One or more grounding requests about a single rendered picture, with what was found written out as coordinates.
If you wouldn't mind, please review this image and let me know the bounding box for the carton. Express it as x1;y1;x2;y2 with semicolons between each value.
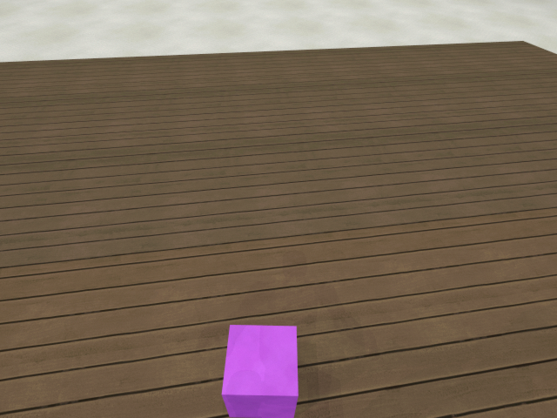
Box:
222;325;299;418

